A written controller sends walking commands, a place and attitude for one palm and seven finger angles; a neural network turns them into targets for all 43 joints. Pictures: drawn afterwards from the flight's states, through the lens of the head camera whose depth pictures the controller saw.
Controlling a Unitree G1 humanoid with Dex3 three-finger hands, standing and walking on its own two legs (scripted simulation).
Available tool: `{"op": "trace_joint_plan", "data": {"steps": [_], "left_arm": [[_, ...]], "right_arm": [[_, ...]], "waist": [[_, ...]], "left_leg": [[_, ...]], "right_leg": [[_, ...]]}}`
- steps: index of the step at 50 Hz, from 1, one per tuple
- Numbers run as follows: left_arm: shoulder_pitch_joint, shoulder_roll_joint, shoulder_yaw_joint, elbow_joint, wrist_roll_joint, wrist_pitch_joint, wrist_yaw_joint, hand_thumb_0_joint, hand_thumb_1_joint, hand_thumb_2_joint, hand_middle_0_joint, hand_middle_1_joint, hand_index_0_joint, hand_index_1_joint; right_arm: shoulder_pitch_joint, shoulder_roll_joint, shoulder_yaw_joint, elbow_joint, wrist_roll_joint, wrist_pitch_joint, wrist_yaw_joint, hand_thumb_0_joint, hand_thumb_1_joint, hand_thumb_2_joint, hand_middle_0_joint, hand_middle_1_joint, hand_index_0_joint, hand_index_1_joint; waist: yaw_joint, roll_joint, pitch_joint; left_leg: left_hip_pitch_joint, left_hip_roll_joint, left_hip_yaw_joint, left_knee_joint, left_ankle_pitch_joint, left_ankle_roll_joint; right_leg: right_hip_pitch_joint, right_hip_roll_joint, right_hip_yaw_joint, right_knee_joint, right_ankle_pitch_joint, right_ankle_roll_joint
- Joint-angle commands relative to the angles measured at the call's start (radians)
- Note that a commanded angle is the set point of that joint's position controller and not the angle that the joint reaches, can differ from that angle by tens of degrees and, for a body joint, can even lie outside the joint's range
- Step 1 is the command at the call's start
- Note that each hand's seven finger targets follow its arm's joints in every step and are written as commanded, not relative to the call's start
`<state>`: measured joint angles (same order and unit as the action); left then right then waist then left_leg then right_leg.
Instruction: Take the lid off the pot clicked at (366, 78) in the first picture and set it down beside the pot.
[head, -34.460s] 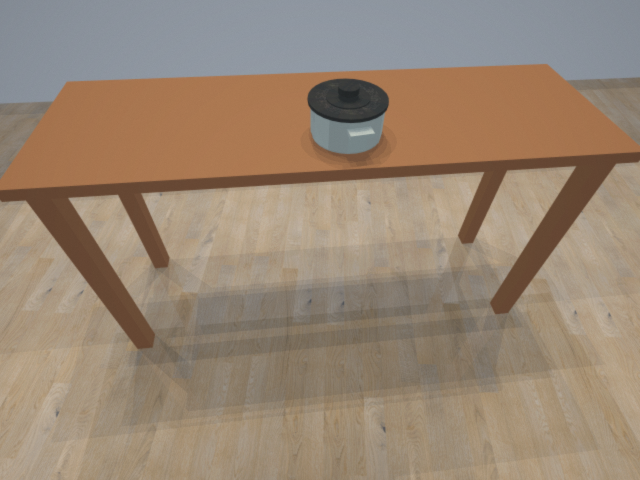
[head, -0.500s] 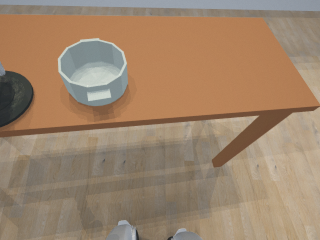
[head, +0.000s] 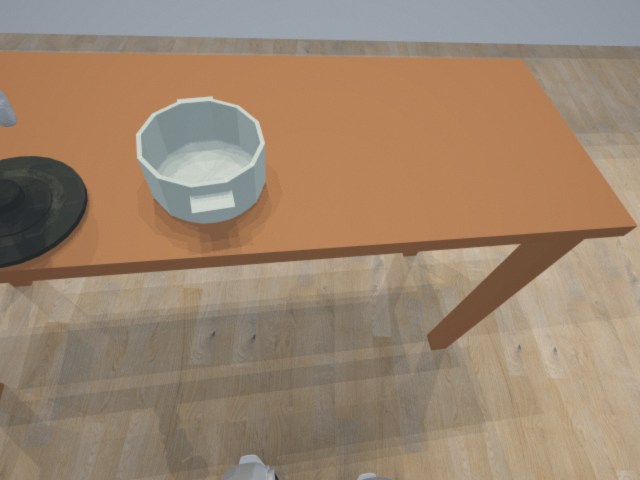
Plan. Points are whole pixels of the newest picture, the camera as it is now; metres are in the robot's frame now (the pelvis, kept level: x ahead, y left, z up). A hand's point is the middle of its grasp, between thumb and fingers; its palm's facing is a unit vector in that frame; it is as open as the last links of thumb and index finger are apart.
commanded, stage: raise the empty hand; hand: left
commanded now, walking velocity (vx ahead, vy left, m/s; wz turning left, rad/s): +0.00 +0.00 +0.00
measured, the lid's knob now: (1, 196) +0.47 +0.38 +0.04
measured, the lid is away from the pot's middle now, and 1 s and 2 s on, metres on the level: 0.25 0.25 0.25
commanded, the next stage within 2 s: draw the hand back to the body in 0.76 s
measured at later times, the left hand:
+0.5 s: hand out of the picture +0.46 +0.37 +0.18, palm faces -0.34 -0.15 -0.93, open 11.0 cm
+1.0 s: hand out of the picture +0.46 +0.36 +0.20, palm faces -0.31 -0.14 -0.94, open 11.1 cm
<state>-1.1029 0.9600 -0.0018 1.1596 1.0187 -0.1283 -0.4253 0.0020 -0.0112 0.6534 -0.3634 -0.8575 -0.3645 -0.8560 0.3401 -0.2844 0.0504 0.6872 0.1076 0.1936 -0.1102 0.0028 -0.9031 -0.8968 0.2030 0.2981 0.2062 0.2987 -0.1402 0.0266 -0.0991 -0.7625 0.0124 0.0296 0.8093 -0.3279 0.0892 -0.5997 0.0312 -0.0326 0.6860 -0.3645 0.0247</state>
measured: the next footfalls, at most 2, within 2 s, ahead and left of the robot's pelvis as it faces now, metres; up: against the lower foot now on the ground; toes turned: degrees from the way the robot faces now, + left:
none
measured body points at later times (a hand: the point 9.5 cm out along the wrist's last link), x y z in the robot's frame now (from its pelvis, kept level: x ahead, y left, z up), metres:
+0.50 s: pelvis +0.00 +0.00 +0.01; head +0.08 +0.03 +0.45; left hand +0.47 +0.38 +0.23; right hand +0.03 -0.28 -0.10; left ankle +0.03 +0.06 -0.71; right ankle -0.03 -0.15 -0.71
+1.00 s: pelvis +0.01 -0.01 +0.02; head +0.09 +0.01 +0.46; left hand +0.48 +0.37 +0.25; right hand +0.03 -0.29 -0.10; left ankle +0.03 +0.06 -0.71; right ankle -0.02 -0.15 -0.71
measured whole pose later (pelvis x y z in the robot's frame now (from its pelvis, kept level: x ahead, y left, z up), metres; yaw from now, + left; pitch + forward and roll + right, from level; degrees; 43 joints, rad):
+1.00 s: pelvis +0.01 -0.01 +0.02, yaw +1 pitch +13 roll -3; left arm -1.17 0.97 -0.02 1.11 1.02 -0.03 -0.49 0.00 -0.01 0.65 -0.36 -0.86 -0.36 -0.86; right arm 0.34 -0.29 0.03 0.67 0.11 0.21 -0.07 0.00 -0.90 -0.90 0.20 0.30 0.20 0.30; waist -0.13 0.03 -0.08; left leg -0.63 0.00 0.04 0.68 -0.29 0.08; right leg -0.47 0.02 -0.02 0.57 -0.33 0.02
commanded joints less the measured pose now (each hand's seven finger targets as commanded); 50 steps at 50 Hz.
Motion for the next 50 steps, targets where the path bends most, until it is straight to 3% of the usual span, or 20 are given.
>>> {"op": "trace_joint_plan", "data": {"steps": [1, 2, 3, 6, 8, 9, 12, 16, 18, 27, 28, 32, 33, 35, 37, 38, 42, 47, 48, 50], "left_arm": [[-0.457, 0.254, 0.021, -0.184, -0.002, 0.023, 0.027, 0.000, -0.015, 0.654, -0.351, -0.856, -0.351, -0.856], [-0.461, 0.239, 0.014, -0.227, -0.015, 0.014, 0.019, 0.000, -0.015, 0.654, -0.351, -0.856, -0.351, -0.856], [-0.475, 0.319, 0.079, -0.247, -0.012, 0.018, 0.021, 0.000, -0.015, 0.654, -0.351, -0.856, -0.351, -0.856], [-0.471, 0.345, 0.101, -0.227, -0.024, 0.025, 0.006, 0.000, -0.015, 0.654, -0.351, -0.856, -0.351, -0.856], [-0.497, 0.342, 0.091, -0.250, -0.021, 0.024, 0.004, 0.000, -0.015, 0.654, -0.351, -0.856, -0.351, -0.856], [-0.477, 0.288, 0.054, -0.206, -0.017, 0.032, 0.001, 0.000, -0.015, 0.654, -0.351, -0.856, -0.351, -0.856], [-0.449, 0.291, 0.052, -0.213, -0.017, 0.032, -0.002, 0.000, -0.015, 0.654, -0.351, -0.856, -0.351, -0.856], [-0.479, 0.253, 0.014, -0.172, -0.016, 0.062, -0.009, 0.000, -0.015, 0.654, -0.351, -0.856, -0.351, -0.856], [-0.529, 0.325, 0.061, -0.244, -0.015, 0.057, -0.008, 0.000, -0.015, 0.654, -0.351, -0.856, -0.351, -0.856], [-0.576, 0.230, -0.030, -0.204, -0.021, 0.080, -0.029, 0.000, -0.015, 0.654, -0.351, -0.856, -0.351, -0.856], [-0.602, 0.295, 0.018, -0.219, -0.008, 0.086, -0.023, 0.000, -0.015, 0.654, -0.351, -0.856, -0.351, -0.856], [-0.590, 0.221, -0.044, -0.185, -0.017, 0.100, -0.036, 0.000, -0.015, 0.654, -0.351, -0.856, -0.351, -0.856], [-0.635, 0.274, -0.010, -0.208, -0.006, 0.106, -0.032, 0.000, -0.015, 0.654, -0.351, -0.856, -0.351, -0.856], [-0.619, 0.210, -0.053, -0.174, -0.005, 0.115, -0.035, 0.000, -0.015, 0.654, -0.351, -0.856, -0.351, -0.856], [-0.590, 0.217, -0.035, -0.193, -0.013, 0.107, -0.040, 0.000, -0.015, 0.654, -0.351, -0.856, -0.351, -0.856], [-0.615, 0.284, 0.013, -0.219, 0.002, 0.107, -0.033, 0.000, -0.015, 0.654, -0.351, -0.856, -0.351, -0.856], [-0.563, 0.259, -0.005, -0.184, -0.009, 0.102, -0.038, 0.000, -0.015, 0.654, -0.351, -0.856, -0.351, -0.856], [-0.524, 0.276, 0.030, -0.260, -0.011, 0.094, -0.031, 0.000, -0.015, 0.654, -0.351, -0.856, -0.351, -0.856], [-0.510, 0.323, 0.077, -0.274, -0.006, 0.095, -0.026, 0.000, -0.015, 0.654, -0.351, -0.856, -0.351, -0.856], [-0.460, 0.301, 0.077, -0.294, -0.014, 0.094, -0.024, 0.000, -0.015, 0.654, -0.351, -0.856, -0.351, -0.856]], "right_arm": [[0.111, -0.207, -0.075, -0.046, -0.006, -0.015, -0.007, 0.000, -0.900, -0.900, 0.200, 0.300, 0.200, 0.300], [0.107, -0.202, -0.074, -0.050, -0.005, -0.021, -0.007, 0.000, -0.900, -0.900, 0.200, 0.300, 0.200, 0.300], [0.115, -0.211, -0.080, -0.050, -0.011, -0.015, -0.005, 0.000, -0.900, -0.900, 0.200, 0.300, 0.200, 0.300], [0.114, -0.208, -0.081, -0.060, -0.004, -0.009, -0.006, 0.000, -0.900, -0.900, 0.200, 0.300, 0.200, 0.300], [0.110, -0.209, -0.080, -0.057, -0.006, -0.007, -0.005, 0.000, -0.900, -0.900, 0.200, 0.300, 0.200, 0.300], [0.115, -0.205, -0.080, -0.052, -0.004, -0.009, -0.003, 0.000, -0.900, -0.900, 0.200, 0.300, 0.200, 0.300], [0.103, -0.204, -0.075, -0.061, 0.000, -0.010, 0.001, 0.000, -0.900, -0.900, 0.200, 0.300, 0.200, 0.300], [0.110, -0.209, -0.082, -0.055, -0.001, -0.006, 0.009, 0.000, -0.900, -0.900, 0.200, 0.300, 0.200, 0.300], [0.101, -0.211, -0.080, -0.061, -0.004, -0.006, 0.006, 0.000, -0.900, -0.900, 0.200, 0.300, 0.200, 0.300], [0.086, -0.205, -0.067, -0.047, 0.003, -0.028, 0.003, 0.000, -0.900, -0.900, 0.200, 0.300, 0.200, 0.300], [0.088, -0.211, -0.073, -0.047, -0.001, -0.024, 0.006, 0.000, -0.900, -0.900, 0.200, 0.300, 0.200, 0.300], [0.080, -0.204, -0.065, -0.046, 0.007, -0.029, 0.008, 0.000, -0.900, -0.900, 0.200, 0.300, 0.200, 0.300], [0.082, -0.211, -0.070, -0.045, 0.000, -0.024, 0.011, 0.000, -0.900, -0.900, 0.200, 0.300, 0.200, 0.300], [0.094, -0.206, -0.074, -0.042, 0.000, -0.029, 0.016, 0.000, -0.900, -0.900, 0.200, 0.300, 0.200, 0.300], [0.086, -0.203, -0.071, -0.046, 0.003, -0.031, 0.016, 0.000, -0.900, -0.900, 0.200, 0.300, 0.200, 0.300], [0.090, -0.210, -0.077, -0.049, -0.005, -0.023, 0.019, 0.000, -0.900, -0.900, 0.200, 0.300, 0.200, 0.300], [0.084, -0.204, -0.071, -0.053, 0.005, -0.019, 0.019, 0.000, -0.900, -0.900, 0.200, 0.300, 0.200, 0.300], [0.063, -0.193, -0.079, -0.083, 0.002, -0.004, 0.030, 0.000, -0.900, -0.900, 0.200, 0.300, 0.200, 0.300], [0.061, -0.195, -0.084, -0.087, -0.003, 0.004, 0.034, 0.000, -0.900, -0.900, 0.200, 0.300, 0.200, 0.300], [0.049, -0.185, -0.086, -0.105, -0.002, 0.012, 0.040, 0.000, -0.900, -0.900, 0.200, 0.300, 0.200, 0.300]], "waist": [[0.005, 0.216, -0.344], [0.018, 0.229, -0.371], [0.025, 0.226, -0.426], [0.017, 0.171, -0.443], [0.021, 0.215, -0.446], [0.010, 0.194, -0.390], [0.026, 0.185, -0.372], [0.005, 0.153, -0.324], [0.020, 0.183, -0.404], [0.014, 0.178, -0.346], [0.016, 0.190, -0.377], [0.011, 0.151, -0.333], [0.013, 0.184, -0.364], [0.005, 0.185, -0.333], [0.020, 0.157, -0.358], [0.024, 0.178, -0.411], [0.022, 0.117, -0.373], [0.037, 0.175, -0.400], [0.040, 0.171, -0.425], [0.040, 0.175, -0.402]], "left_leg": [[0.600, 0.010, -0.115, -0.107, 0.325, -0.042], [0.641, 0.015, -0.118, -0.106, 0.399, -0.046], [0.661, 0.015, -0.119, -0.097, 0.423, -0.044], [0.618, -0.004, -0.094, -0.089, 0.432, -0.029], [0.658, 0.006, -0.105, -0.096, 0.483, -0.040], [0.653, 0.008, -0.112, -0.099, 0.482, -0.042], [0.644, 0.006, -0.104, -0.108, 0.493, -0.041], [0.618, 0.005, -0.105, -0.130, 0.378, -0.033], [0.658, 0.006, -0.108, -0.128, 0.428, -0.033], [0.657, 0.007, -0.107, -0.164, 0.384, -0.032], [0.668, 0.008, -0.108, -0.160, 0.382, -0.033], [0.643, 0.004, -0.096, -0.169, 0.407, -0.028], [0.657, 0.006, -0.102, -0.171, 0.394, -0.032], [0.673, 0.004, -0.112, -0.171, 0.402, -0.034], [0.686, 0.007, -0.108, -0.171, 0.477, -0.034], [0.695, 0.005, -0.107, -0.163, 0.490, -0.037], [0.645, -0.005, -0.079, -0.164, 0.492, -0.025], [0.686, -0.007, -0.080, -0.159, 0.577, -0.027], [0.690, -0.005, -0.084, -0.153, 0.580, -0.027], [0.694, -0.008, -0.088, -0.153, 0.597, -0.026]], "right_leg": [[-0.170, 0.064, -0.037, -0.098, 0.114, -0.064], [-0.160, 0.066, -0.042, -0.092, 0.127, -0.065], [-0.134, 0.066, -0.033, -0.096, 0.145, -0.061], [-0.064, 0.064, -0.025, -0.107, 0.206, -0.055], [-0.091, 0.065, -0.031, -0.106, 0.195, -0.056], [-0.121, 0.068, -0.041, -0.112, 0.182, -0.059], [-0.100, 0.069, -0.040, -0.114, 0.180, -0.063], [-0.103, 0.063, -0.037, -0.139, 0.149, -0.059], [-0.064, 0.061, -0.031, -0.134, 0.171, -0.058], [-0.064, 0.058, -0.039, -0.159, 0.156, -0.062], [-0.052, 0.056, -0.029, -0.163, 0.156, -0.059], [-0.032, 0.054, -0.036, -0.169, 0.184, -0.061], [-0.030, 0.053, -0.029, -0.172, 0.170, -0.058], [-0.065, 0.057, -0.037, -0.175, 0.162, -0.061], [-0.031, 0.056, -0.038, -0.169, 0.192, -0.062], [-0.013, 0.055, -0.029, -0.166, 0.200, -0.058], [0.033, 0.054, -0.032, -0.165, 0.250, -0.058], [0.042, 0.052, -0.031, -0.165, 0.271, -0.062], [0.053, 0.051, -0.025, -0.163, 0.270, -0.057], [0.041, 0.052, -0.030, -0.165, 0.270, -0.059]]}}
